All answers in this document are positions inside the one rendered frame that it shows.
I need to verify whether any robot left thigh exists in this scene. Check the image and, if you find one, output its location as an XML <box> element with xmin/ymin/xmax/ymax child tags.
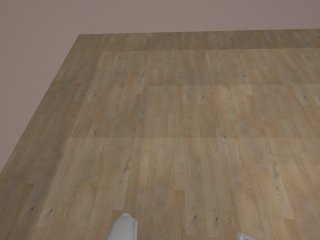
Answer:
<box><xmin>105</xmin><ymin>216</ymin><xmax>138</xmax><ymax>240</ymax></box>

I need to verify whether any robot left shin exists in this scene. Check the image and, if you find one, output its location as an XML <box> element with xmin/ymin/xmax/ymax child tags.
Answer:
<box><xmin>121</xmin><ymin>213</ymin><xmax>131</xmax><ymax>217</ymax></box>

